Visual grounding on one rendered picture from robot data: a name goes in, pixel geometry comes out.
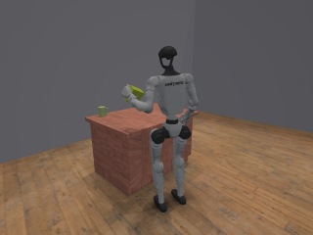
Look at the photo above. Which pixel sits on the table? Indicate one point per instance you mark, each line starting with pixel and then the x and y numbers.
pixel 121 147

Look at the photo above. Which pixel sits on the right robot thigh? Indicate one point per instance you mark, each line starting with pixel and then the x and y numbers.
pixel 179 144

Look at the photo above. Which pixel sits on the robot right upper arm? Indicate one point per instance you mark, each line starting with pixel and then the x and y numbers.
pixel 191 90

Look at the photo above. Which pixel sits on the left robot hand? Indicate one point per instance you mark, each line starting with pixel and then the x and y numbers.
pixel 127 90

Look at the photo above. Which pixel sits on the robot head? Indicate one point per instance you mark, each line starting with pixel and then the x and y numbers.
pixel 168 52

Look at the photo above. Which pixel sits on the robot left upper arm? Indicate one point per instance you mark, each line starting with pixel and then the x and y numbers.
pixel 150 93

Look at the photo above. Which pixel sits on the sponge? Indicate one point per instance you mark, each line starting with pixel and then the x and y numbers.
pixel 136 91

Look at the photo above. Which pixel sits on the robot right forearm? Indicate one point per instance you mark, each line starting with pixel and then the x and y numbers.
pixel 190 111

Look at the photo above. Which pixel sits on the right robot hand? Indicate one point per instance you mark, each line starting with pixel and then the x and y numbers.
pixel 182 118

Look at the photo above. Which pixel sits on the robot left forearm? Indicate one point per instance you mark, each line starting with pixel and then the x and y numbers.
pixel 134 102

